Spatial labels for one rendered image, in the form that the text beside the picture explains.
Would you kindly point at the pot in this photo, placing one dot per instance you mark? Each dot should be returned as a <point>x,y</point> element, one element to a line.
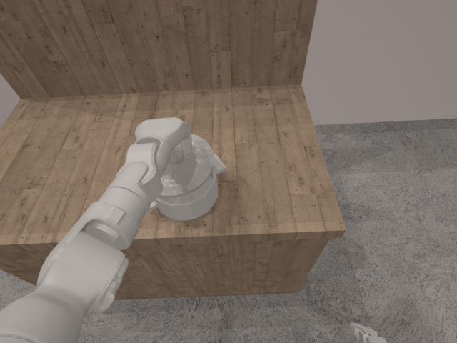
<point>196,203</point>

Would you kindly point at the table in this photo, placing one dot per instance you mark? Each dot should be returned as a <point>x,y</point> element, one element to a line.
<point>88,72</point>

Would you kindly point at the left robot forearm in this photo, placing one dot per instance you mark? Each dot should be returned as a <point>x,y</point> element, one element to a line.
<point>115,217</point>

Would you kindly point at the right robot hand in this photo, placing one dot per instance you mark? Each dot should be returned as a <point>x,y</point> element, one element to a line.
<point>365,334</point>

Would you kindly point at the knob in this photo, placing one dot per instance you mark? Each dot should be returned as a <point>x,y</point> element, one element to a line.
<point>177,156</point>

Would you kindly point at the left robot hand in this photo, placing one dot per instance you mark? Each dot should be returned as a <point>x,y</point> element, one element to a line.
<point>173,130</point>

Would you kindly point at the lid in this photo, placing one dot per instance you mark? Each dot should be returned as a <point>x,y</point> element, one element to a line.
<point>192,173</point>

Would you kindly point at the robot left upper arm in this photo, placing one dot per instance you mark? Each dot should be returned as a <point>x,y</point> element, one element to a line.
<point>84,278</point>

